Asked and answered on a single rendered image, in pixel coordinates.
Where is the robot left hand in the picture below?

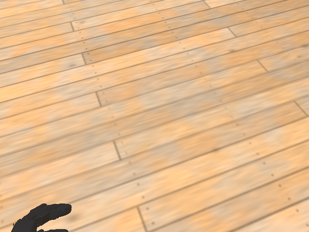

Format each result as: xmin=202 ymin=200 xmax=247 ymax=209
xmin=11 ymin=203 xmax=71 ymax=232

